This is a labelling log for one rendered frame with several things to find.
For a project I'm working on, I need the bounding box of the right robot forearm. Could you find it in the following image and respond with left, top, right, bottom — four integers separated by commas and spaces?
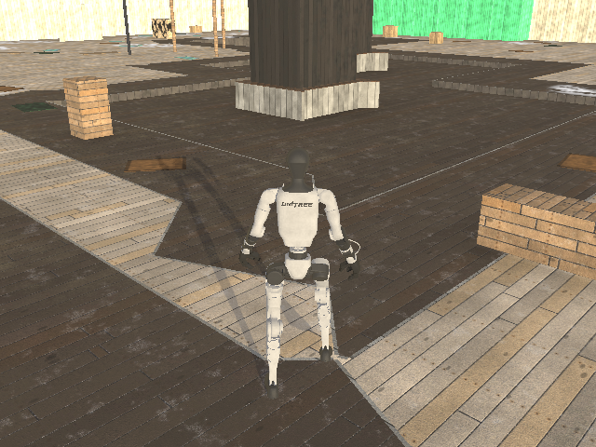
335, 226, 357, 264

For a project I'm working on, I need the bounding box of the left robot forearm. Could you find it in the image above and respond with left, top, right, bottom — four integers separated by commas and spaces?
241, 223, 259, 254

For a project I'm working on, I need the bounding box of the robot right hand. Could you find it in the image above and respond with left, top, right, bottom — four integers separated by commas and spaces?
339, 257, 360, 281

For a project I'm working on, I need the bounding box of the robot left upper arm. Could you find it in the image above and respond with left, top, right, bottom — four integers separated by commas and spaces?
250, 188, 278, 237

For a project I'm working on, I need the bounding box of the robot left hand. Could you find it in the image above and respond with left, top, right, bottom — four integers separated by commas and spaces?
238, 251, 261, 269

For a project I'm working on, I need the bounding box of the robot torso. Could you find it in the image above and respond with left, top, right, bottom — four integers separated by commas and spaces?
276, 184, 319, 279

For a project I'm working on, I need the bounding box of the left robot shin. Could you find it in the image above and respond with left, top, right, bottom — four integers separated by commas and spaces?
266, 320, 280, 386

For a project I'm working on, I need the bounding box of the robot right upper arm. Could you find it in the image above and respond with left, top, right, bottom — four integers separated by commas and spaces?
317, 188, 344, 241

